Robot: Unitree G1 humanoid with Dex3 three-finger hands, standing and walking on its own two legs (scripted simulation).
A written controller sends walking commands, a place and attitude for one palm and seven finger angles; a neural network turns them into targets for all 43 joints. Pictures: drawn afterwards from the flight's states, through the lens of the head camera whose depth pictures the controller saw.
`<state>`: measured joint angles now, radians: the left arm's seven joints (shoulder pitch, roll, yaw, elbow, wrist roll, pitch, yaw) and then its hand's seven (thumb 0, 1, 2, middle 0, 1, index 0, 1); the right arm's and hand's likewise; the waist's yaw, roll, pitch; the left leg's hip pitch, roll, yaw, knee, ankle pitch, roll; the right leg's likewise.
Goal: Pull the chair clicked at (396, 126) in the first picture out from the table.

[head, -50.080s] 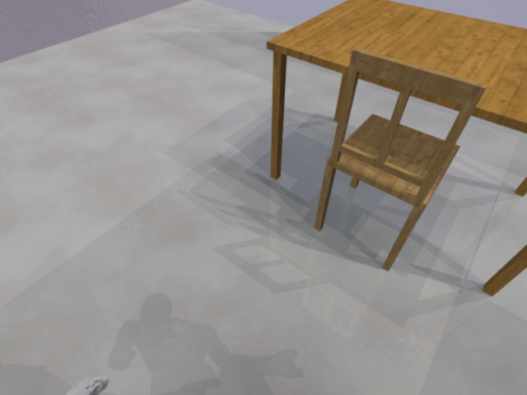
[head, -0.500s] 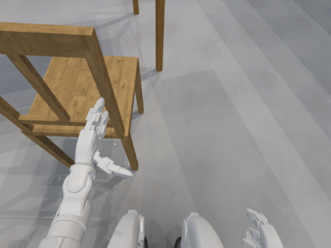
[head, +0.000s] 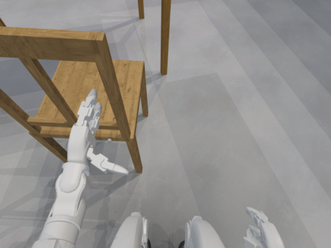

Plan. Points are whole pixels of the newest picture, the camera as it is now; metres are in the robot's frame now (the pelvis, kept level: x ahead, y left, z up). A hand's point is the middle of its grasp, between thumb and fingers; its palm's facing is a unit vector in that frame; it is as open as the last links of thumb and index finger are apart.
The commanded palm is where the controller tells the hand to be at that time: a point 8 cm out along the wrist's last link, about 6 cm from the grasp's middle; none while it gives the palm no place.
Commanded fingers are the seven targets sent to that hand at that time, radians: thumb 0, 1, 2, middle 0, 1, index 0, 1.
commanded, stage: aim the fingers beside a spindle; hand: left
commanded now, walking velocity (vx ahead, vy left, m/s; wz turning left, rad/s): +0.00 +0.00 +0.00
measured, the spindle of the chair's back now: (54, 95) +0.49 +0.32 +0.01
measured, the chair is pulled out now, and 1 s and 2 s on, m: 0.47 0.47 0.47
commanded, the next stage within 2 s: push the fingers through the gap in 1.40 s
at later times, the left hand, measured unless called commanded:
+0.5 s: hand (116, 150) +0.34 +0.13 +0.01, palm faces -0.09 -1.00 +0.02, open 16.9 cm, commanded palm +0.33 +0.19 +0.03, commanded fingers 0.00 -0.50 0.30 -0.06 -0.08 -0.06 -0.08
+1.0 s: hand (111, 143) +0.34 +0.14 +0.03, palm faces -0.03 -1.00 -0.04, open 16.9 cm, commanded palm +0.33 +0.19 +0.03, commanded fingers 0.00 -0.50 0.30 -0.06 -0.08 -0.06 -0.08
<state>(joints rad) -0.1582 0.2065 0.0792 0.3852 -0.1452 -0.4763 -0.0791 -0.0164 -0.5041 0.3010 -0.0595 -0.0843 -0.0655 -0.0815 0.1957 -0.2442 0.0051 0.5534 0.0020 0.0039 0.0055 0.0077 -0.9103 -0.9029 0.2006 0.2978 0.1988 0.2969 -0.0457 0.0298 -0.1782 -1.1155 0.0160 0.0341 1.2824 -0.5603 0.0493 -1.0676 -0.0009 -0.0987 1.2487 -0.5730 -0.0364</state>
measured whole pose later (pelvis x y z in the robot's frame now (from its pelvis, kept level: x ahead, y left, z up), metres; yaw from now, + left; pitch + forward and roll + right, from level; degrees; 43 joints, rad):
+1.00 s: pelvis +0.00 +0.00 +0.00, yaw +0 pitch +22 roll -2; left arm -0.14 0.20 0.07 0.38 -0.15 -0.47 -0.08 -0.02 -0.50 0.30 -0.06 -0.08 -0.07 -0.08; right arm 0.20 -0.24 0.01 0.55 0.00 0.01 0.00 0.01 -0.91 -0.90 0.20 0.30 0.20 0.30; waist -0.04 0.03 -0.18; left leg -1.11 0.02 0.03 1.28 -0.56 0.05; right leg -1.06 0.00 -0.10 1.25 -0.57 -0.04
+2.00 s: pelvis +0.00 -0.01 +0.00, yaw +0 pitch +24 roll -2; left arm -0.36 0.22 0.12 0.60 -0.15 -0.44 -0.09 -0.02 -0.50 0.30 -0.06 -0.08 -0.05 -0.08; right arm 0.23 -0.25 0.01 0.60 0.00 0.01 -0.01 0.01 -0.91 -0.90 0.20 0.30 0.20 0.30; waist -0.07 0.03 -0.17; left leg -1.15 0.02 0.02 1.29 -0.55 0.04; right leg -1.10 0.01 -0.10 1.25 -0.57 -0.04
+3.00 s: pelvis +0.00 +0.00 +0.00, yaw -1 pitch +26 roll -2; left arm -0.64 0.26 0.21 0.92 -0.10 -0.52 -0.05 -0.02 -0.50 0.30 -0.06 -0.08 -0.06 -0.08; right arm 0.28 -0.24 0.01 0.62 -0.02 0.09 0.03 0.00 -0.91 -0.90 0.20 0.30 0.20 0.30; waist -0.12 0.04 -0.17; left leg -1.19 0.03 0.04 1.28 -0.54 0.05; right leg -1.15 0.01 -0.09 1.25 -0.55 -0.04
